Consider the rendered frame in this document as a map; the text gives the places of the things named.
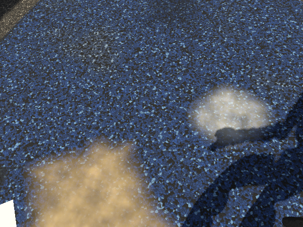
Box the robot right hand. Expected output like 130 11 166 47
282 217 303 227

